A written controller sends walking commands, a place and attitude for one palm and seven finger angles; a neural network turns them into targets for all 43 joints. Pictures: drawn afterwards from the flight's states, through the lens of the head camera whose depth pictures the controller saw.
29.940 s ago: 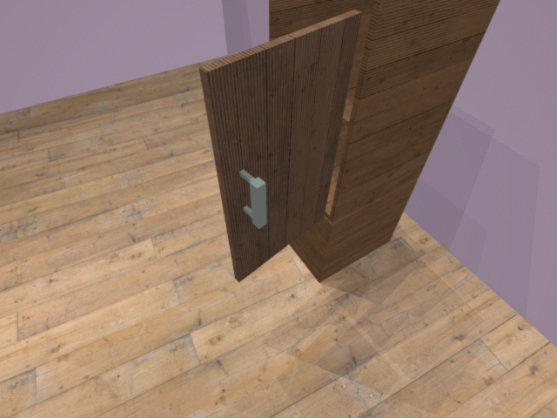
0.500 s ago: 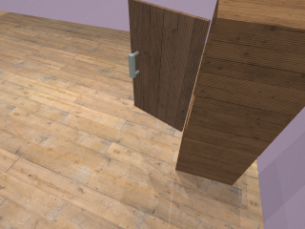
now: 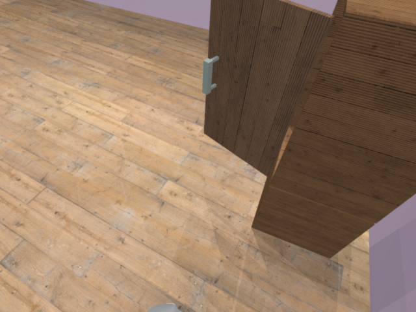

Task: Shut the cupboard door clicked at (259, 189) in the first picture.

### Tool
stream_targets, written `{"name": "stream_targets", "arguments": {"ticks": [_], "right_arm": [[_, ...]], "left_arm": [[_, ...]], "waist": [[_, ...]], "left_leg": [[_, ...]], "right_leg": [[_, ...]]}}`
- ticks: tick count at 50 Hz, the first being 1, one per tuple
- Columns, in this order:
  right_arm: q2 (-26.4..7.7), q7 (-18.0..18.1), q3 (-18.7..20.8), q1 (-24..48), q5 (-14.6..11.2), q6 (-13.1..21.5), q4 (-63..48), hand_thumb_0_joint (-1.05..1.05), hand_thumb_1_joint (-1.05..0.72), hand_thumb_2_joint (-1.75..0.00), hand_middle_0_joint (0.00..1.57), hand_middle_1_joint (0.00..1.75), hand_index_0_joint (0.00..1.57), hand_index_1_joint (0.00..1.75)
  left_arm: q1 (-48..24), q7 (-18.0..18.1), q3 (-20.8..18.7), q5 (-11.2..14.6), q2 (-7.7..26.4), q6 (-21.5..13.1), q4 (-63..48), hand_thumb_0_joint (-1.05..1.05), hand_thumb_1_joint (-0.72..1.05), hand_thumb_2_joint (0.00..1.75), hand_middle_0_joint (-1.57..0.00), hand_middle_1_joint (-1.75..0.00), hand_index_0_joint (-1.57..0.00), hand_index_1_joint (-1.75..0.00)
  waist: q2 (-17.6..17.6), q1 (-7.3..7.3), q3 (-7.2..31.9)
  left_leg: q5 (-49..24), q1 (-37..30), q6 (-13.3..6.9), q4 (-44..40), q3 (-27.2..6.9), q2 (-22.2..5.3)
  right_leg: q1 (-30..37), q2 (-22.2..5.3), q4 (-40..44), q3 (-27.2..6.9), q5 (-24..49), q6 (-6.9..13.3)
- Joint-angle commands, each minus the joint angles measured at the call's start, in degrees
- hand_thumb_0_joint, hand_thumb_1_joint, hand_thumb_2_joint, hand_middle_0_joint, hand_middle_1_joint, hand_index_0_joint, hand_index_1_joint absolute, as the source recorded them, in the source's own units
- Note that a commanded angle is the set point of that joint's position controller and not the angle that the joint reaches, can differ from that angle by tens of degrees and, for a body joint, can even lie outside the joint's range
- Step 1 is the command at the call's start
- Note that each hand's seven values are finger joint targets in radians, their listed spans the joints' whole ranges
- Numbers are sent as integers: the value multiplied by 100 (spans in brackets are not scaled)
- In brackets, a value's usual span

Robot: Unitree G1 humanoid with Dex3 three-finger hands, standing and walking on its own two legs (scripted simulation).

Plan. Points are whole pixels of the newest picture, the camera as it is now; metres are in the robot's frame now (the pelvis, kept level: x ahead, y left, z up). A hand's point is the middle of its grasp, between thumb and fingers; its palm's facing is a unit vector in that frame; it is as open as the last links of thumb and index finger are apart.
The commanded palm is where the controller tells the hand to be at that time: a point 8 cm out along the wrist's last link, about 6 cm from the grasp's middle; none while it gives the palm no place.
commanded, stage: walk to a spot facing it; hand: left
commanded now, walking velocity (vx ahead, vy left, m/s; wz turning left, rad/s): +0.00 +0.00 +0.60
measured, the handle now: (211, 75) +0.82 +0.02 +0.00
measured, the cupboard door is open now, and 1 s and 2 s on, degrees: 70 70 70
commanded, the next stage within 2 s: none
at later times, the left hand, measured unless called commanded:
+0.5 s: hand out of the picture +0.05 +0.21 -0.14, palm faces +0.27 -0.91 -0.30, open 7.4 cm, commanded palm none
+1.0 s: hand out of the picture -0.04 +0.19 -0.15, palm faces +0.59 -0.76 -0.27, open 7.4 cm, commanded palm none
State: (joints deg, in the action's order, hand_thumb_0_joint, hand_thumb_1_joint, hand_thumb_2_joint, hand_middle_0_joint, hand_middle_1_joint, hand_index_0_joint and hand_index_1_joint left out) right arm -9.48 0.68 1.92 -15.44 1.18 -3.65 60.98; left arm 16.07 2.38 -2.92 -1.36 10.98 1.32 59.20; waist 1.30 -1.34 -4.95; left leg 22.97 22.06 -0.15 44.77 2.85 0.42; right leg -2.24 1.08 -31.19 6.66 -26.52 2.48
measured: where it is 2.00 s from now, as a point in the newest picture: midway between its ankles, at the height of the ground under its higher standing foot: outside the picture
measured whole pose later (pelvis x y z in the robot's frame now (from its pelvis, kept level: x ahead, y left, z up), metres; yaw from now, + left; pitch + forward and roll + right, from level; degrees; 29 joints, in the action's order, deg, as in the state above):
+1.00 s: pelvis +0.02 -0.03 +0.01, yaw +36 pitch +1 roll +0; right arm -12.0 0.1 2.4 -8.3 2.0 -2.3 50.2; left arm 10.3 0.7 -4.2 -0.9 14.3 3.7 49.4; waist 0.8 -0.2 -7.2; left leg 15.9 17.7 0.1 32.4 -3.2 0.3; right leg -25.4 -3.5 -52.6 2.0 -26.6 -3.7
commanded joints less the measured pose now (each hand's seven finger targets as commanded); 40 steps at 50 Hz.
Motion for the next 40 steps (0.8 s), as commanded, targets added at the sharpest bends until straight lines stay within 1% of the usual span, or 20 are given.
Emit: {"name": "stream_targets", "arguments": {"ticks": [1,2,3,4,6,7,11,18,21,22,23,24,25,27,30,34,37,38,39,40], "right_arm": [[-674,-24,159,-268,39,125,-567,0,-90,-90,20,30,20,30],[-1018,-19,224,-647,89,178,-567,0,-90,-90,20,30,20,30],[-1365,4,300,-898,77,203,-558,0,-90,-90,20,30,20,30],[-1462,33,307,-898,57,183,-497,0,-90,-90,20,30,20,30],[-1371,71,294,-363,83,205,-735,0,-90,-90,20,30,20,30],[-1317,77,269,-154,94,225,-808,0,-90,-90,20,30,20,30],[-1410,67,323,73,78,232,-928,0,-90,-90,20,30,20,30],[-1536,-3,465,153,81,139,-1068,0,-90,-90,20,30,20,30],[-1450,-24,515,541,49,69,-1273,0,-90,-90,20,30,20,30],[-1255,-49,506,626,4,33,-1347,0,-90,-90,20,30,20,30],[-888,-85,456,448,-48,29,-1421,0,-90,-90,20,30,20,30],[-949,-108,503,404,38,53,-1459,0,-90,-90,20,30,20,30],[-995,-149,495,236,82,24,-1446,0,-90,-90,20,30,20,30],[-940,-206,453,248,47,59,-1376,0,-90,-90,20,30,20,30],[-790,-242,340,650,-21,84,-1518,0,-90,-90,20,30,20,30],[-717,-252,246,902,-44,111,-1597,0,-90,-90,20,30,20,30],[-1076,-228,316,207,-7,180,-1398,0,-90,-90,20,30,20,30],[-1650,-206,453,-45,42,218,-1365,0,-90,-90,20,30,20,30],[-1995,-151,540,-477,19,205,-1250,0,-90,-90,20,30,20,30],[-1908,-65,520,-699,15,209,-1095,0,-90,-90,20,30,20,30]], "left_arm": [[168,28,-282,25,1214,-87,-495,0,90,90,-20,-30,-20,-30],[292,8,-275,90,1041,-59,-610,0,90,90,-20,-30,-20,-30],[124,6,-163,127,743,-68,-850,0,90,90,-20,-30,-20,-30],[-228,48,-181,58,789,13,-930,0,90,90,-20,-30,-20,-30],[-555,-6,-220,23,744,47,-1006,0,90,90,-20,-30,-20,-30],[-537,-41,-230,4,705,47,-1023,0,90,90,-20,-30,-20,-30],[-355,-108,-237,-19,639,62,-1048,0,90,90,-20,-30,-20,-30],[-512,-107,-206,-32,745,61,-1329,0,90,90,-20,-30,-20,-30],[141,-82,-266,13,886,67,-1197,0,90,90,-20,-30,-20,-30],[401,-60,-329,-19,1123,36,-1174,0,90,90,-20,-30,-20,-30],[347,-17,-428,-124,1718,-41,-1301,0,90,90,-20,-30,-20,-30],[-408,11,-339,-97,1761,6,-1486,0,90,90,-20,-30,-20,-30],[-847,13,-307,-53,1558,-23,-1601,0,90,90,-20,-30,-20,-30],[-957,-2,-207,-36,1071,-135,-1553,0,90,90,-20,-30,-20,-30],[-355,4,-264,-62,1246,-152,-1358,0,90,90,-20,-30,-20,-30],[170,-16,-352,-66,1494,-107,-1183,0,90,90,-20,-30,-20,-30],[78,-48,-343,16,1424,-81,-1256,0,90,90,-20,-30,-20,-30],[144,-78,-295,40,1107,-61,-1398,0,90,90,-20,-30,-20,-30],[-133,-73,-154,31,805,-63,-1648,0,90,90,-20,-30,-20,-30],[-605,-23,-171,5,899,15,-1693,0,90,90,-20,-30,-20,-30]], "waist": [[159,-178,131],[-932,-277,432],[-1923,-266,525],[-1137,-329,672],[-663,-156,172],[-623,-52,107],[-604,36,636],[-1120,-19,809],[-1108,294,828],[-592,428,744],[975,406,715],[1085,186,275],[495,-75,335],[940,-166,209],[931,128,425],[1113,349,515],[566,-66,1014],[-982,-172,1341],[-1827,-411,1444],[-1360,-564,1472]], "left_leg": [[-1243,-659,-59,-1016,158,-117],[-3455,-1361,-606,-1641,-1245,-955],[-4891,-1545,-1453,-2274,-2986,-2112],[-3195,-1154,-1446,-2738,-3274,-2181],[-785,-343,-1174,-3124,-3115,-1893],[-554,-196,-1073,-3139,-2893,-1696],[-531,-556,-909,-3052,-2414,-1277],[-717,-720,-820,-2884,-2673,-967],[-325,154,-518,-2716,-2528,-563],[253,877,-216,-2157,-2186,-153],[614,1627,268,-364,-1202,618],[823,1590,288,1384,-801,506],[544,1233,213,2180,-812,224],[154,1345,289,2389,-568,-78],[360,950,351,1006,-93,-96],[131,373,233,-278,326,53],[-1751,-1353,29,-1740,83,-100],[-3707,-2521,-506,-1832,-1541,-1392],[-5780,-2832,-1338,-1952,-2622,-2433],[-5436,-2639,-1406,-1926,-2499,-2293]], "right_leg": [[-508,-1675,-1053,-265,5407,257],[-1464,-1083,-2142,107,3641,-199],[-2219,-373,-3375,-15,-635,-403],[-2213,-397,-3705,-688,-1101,-313],[-2476,-600,-3663,-931,-339,-348],[-2482,-601,-3449,-917,-61,-385],[-2366,-396,-2619,-717,251,-492],[-1998,-80,-1377,-642,161,-545],[-623,80,58,-461,617,-443],[-7,-360,1015,-877,512,-266],[115,-1930,2190,-2837,-643,334],[-1067,-2930,2357,-3177,-479,730],[-1540,-2632,2000,-2615,-99,782],[-1105,-1957,1270,-1518,2228,639],[-287,-1894,529,-756,4547,517],[46,-1948,126,-517,5150,328],[-746,-1763,-1079,-35,4385,-155],[-2176,-1131,-2210,289,2015,-548],[-3028,-714,-3113,-26,-1291,-652],[-3166,-754,-3455,-559,-1101,-590]]}}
